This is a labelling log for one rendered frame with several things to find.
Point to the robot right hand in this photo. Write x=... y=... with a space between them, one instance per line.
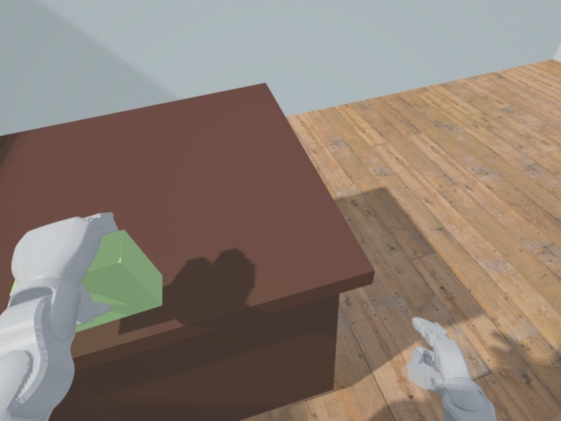
x=429 y=369

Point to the robot left hand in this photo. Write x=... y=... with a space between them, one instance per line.
x=64 y=251

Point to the sponge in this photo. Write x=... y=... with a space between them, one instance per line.
x=123 y=277

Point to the right robot forearm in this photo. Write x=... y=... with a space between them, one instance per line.
x=464 y=400

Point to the left robot forearm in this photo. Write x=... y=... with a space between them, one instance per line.
x=36 y=333

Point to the table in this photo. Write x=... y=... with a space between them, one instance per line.
x=220 y=195

